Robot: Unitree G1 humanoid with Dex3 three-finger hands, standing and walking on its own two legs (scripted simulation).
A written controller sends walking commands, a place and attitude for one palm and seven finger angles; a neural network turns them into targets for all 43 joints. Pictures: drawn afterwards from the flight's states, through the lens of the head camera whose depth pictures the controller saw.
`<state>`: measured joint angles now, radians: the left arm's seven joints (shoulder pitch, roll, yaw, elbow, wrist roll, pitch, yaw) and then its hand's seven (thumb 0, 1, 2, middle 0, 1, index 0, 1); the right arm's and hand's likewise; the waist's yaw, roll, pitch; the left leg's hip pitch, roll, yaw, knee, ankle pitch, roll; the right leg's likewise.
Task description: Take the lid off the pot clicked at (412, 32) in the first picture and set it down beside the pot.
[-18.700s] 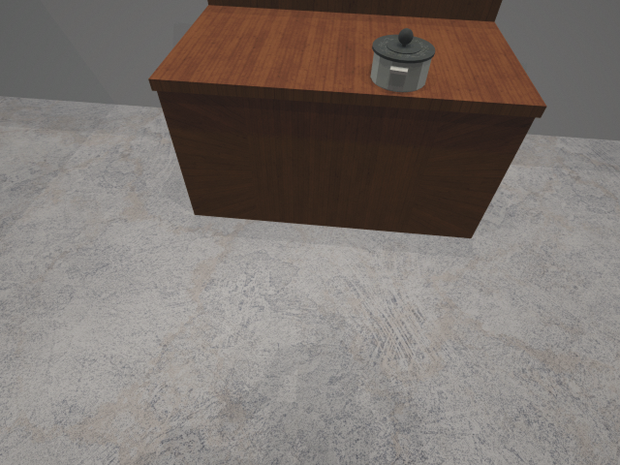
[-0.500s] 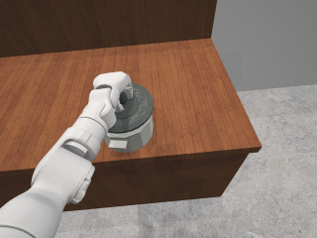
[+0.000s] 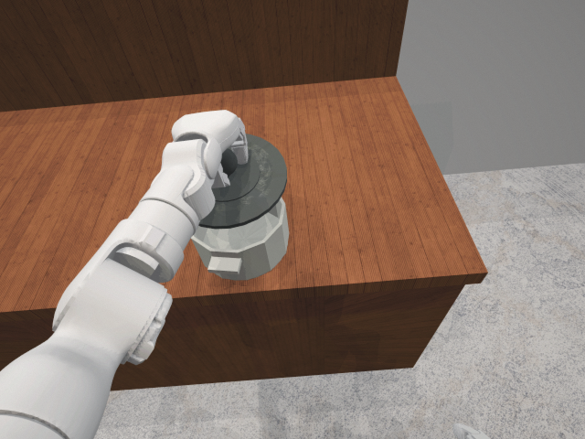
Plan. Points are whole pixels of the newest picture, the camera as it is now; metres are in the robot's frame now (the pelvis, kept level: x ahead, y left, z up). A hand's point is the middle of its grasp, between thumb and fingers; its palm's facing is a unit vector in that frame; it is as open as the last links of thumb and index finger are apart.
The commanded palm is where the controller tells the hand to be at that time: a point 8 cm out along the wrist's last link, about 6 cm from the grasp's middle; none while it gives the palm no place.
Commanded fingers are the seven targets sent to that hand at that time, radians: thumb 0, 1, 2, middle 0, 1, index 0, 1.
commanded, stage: lift the lid straight up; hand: left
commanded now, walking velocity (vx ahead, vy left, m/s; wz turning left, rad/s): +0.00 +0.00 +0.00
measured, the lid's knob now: (223, 162) +0.50 +0.09 +0.12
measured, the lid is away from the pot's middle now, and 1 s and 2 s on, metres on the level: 0.01 0.01 0.14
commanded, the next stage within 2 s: move the lid sideways beside the pot in 0.84 s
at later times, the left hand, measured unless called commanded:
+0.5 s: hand (207, 144) +0.47 +0.10 +0.17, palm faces -0.23 -0.05 -0.97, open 7.1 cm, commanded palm +0.47 +0.10 +0.25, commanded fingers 0.00 0.76 0.80 -1.03 -1.11 -0.90 -1.07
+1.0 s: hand (201, 137) +0.47 +0.10 +0.19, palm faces -0.24 -0.06 -0.97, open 7.1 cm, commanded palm +0.46 +0.12 +0.26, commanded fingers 0.00 0.76 0.80 -1.03 -1.11 -0.90 -1.07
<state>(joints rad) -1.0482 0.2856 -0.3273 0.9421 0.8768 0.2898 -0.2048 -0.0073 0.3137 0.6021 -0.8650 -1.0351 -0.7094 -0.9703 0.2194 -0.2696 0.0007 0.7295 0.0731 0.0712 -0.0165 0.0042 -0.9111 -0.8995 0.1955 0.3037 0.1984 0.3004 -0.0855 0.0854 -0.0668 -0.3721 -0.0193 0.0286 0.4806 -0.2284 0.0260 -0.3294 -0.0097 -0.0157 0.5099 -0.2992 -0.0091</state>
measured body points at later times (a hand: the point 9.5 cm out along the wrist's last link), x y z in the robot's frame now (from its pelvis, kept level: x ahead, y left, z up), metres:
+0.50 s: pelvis +0.00 +0.01 +0.00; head +0.02 -0.03 +0.45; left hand +0.48 +0.10 +0.22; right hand +0.10 -0.25 -0.14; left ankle +0.00 +0.11 -0.74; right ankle -0.03 -0.11 -0.74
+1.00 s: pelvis -0.01 +0.01 +0.00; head +0.02 -0.03 +0.45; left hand +0.47 +0.10 +0.24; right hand +0.11 -0.24 -0.13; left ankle +0.00 +0.11 -0.74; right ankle -0.03 -0.11 -0.74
